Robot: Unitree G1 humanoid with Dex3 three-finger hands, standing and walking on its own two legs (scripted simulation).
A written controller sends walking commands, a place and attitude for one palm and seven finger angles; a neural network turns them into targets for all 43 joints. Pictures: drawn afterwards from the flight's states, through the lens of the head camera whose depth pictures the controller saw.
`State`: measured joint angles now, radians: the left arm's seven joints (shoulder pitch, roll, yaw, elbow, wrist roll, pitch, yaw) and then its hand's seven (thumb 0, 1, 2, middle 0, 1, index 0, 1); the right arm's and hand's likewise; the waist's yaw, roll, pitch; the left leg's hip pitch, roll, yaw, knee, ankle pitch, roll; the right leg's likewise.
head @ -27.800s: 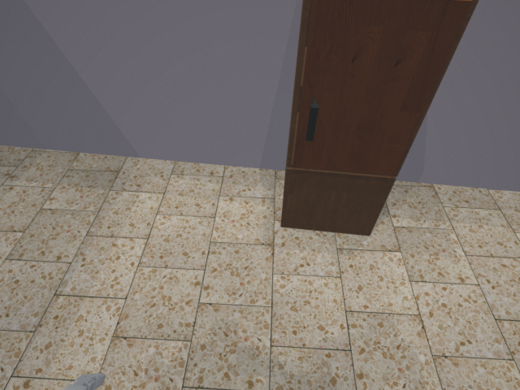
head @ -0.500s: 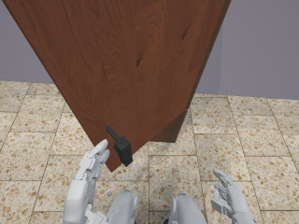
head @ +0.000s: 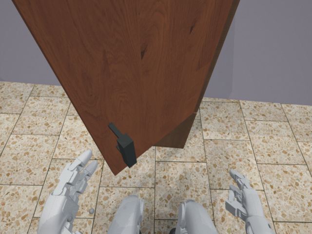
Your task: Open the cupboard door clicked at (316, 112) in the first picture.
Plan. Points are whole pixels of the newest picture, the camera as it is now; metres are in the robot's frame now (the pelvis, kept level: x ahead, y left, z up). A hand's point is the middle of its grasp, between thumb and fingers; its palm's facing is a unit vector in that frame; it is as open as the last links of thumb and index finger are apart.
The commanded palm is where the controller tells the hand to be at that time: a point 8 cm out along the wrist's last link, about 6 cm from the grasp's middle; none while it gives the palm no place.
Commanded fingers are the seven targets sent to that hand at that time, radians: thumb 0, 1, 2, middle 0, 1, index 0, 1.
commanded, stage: draw the hand back to the body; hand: left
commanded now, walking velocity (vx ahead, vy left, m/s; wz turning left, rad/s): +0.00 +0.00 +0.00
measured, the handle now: (122, 145) +0.31 +0.11 +0.05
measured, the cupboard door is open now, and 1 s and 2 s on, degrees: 46 46 46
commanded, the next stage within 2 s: step back with the hand held close in 1.52 s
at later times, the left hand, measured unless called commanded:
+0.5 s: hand (33, 186) +0.18 +0.20 +0.17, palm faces +0.05 -0.99 -0.16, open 16.0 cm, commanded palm +0.15 +0.26 +0.19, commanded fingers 0.00 -0.19 0.44 -0.16 -0.30 -0.16 -0.30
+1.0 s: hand out of the picture +0.23 +0.27 +0.29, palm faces +0.38 -0.83 -0.40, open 10.8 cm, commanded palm +0.18 +0.31 +0.31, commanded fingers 0.00 0.69 0.81 -0.19 -0.30 -0.19 -0.30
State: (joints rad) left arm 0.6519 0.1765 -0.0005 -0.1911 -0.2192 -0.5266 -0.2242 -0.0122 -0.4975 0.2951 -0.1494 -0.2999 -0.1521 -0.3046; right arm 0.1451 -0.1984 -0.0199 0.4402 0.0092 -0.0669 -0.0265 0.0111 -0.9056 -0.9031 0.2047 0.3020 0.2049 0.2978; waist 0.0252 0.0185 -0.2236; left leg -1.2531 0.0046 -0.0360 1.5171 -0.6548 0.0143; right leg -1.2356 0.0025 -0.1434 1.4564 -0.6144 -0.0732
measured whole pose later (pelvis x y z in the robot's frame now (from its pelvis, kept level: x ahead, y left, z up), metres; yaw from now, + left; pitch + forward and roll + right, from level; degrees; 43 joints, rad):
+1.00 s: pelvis +0.06 +0.03 +0.15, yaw +0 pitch +0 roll -1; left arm 0.59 0.36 0.24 -0.48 -0.07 0.00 0.15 0.00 0.36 0.66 -0.19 -0.30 -0.19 -0.30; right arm 0.27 -0.22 0.07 0.52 0.03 -0.09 -0.10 0.01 -0.90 -0.90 0.21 0.30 0.21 0.30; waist 0.05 0.07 -0.09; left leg -0.26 -0.03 0.01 0.65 -0.38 0.05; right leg -0.26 0.01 -0.07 0.60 -0.34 -0.01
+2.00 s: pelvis +0.02 +0.02 +0.17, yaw -2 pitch +0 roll -1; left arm 0.57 0.42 0.39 -0.49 -0.06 -0.14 0.12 0.02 0.89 0.89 -0.21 -0.30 -0.21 -0.30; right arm 0.17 -0.25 -0.01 0.57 0.01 0.01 -0.08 0.01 -0.91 -0.90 0.20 0.30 0.20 0.30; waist -0.01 0.02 0.04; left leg -0.23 -0.01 0.04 0.46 -0.24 0.04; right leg -0.24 0.02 -0.03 0.41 -0.18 -0.02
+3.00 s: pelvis -0.17 -0.01 +0.15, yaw -4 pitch +1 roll -3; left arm 0.58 0.53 0.46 -0.64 -0.07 -0.27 0.10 0.02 0.89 0.89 -0.22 -0.30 -0.21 -0.31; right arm 0.14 -0.17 0.03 0.65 0.00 -0.07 -0.05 0.01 -0.90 -0.90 0.21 0.30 0.21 0.30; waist 0.01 -0.03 0.03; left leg -0.52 0.06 0.01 0.57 -0.14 -0.01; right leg -0.07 0.07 -0.01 0.44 -0.39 -0.02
